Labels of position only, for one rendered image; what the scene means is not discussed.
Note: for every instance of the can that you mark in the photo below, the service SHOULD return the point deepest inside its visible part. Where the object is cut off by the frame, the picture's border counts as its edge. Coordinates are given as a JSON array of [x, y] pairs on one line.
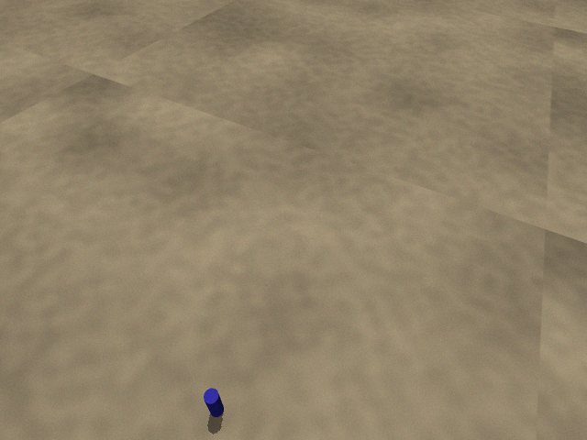
[[213, 402]]

